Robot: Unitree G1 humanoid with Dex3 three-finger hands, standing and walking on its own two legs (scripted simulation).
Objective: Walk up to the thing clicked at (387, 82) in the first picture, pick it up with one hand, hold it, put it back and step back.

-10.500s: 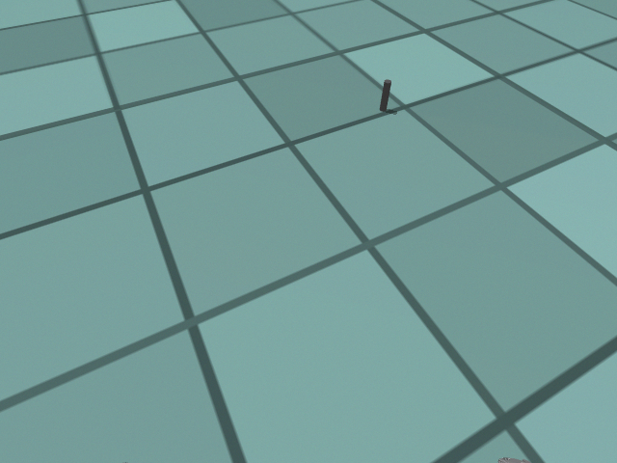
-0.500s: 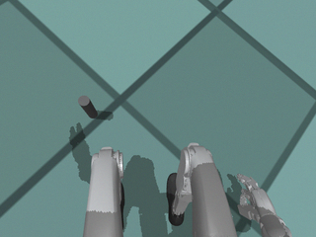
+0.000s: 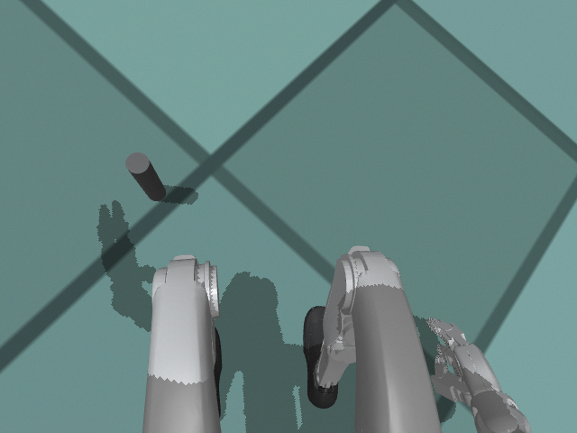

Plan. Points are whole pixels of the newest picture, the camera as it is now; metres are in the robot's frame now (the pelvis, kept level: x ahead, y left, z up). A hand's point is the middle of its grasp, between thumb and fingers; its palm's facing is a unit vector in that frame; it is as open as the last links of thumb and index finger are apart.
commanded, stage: go down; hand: left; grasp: from the side
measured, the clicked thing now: (148, 179) +0.50 +0.25 -0.31
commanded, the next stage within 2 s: approach in 0.80 s
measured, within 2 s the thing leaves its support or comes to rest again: neither
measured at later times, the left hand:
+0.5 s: hand out of the picture +0.39 +0.43 -0.01, palm faces +0.22 -0.97 -0.09, open 17.4 cm
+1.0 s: hand out of the picture +0.39 +0.44 -0.02, palm faces +0.22 -0.97 -0.07, open 17.4 cm
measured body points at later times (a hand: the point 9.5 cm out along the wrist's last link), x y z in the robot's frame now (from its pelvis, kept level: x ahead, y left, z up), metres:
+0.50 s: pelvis -0.01 +0.00 -0.02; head +0.21 +0.07 +0.37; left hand +0.37 +0.48 +0.00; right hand +0.14 -0.28 -0.11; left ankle +0.08 +0.12 -0.36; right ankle +0.11 -0.13 -0.36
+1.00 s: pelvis -0.01 +0.00 -0.03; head +0.21 +0.09 +0.35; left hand +0.37 +0.49 -0.01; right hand +0.14 -0.28 -0.12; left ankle +0.08 +0.12 -0.36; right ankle +0.11 -0.13 -0.36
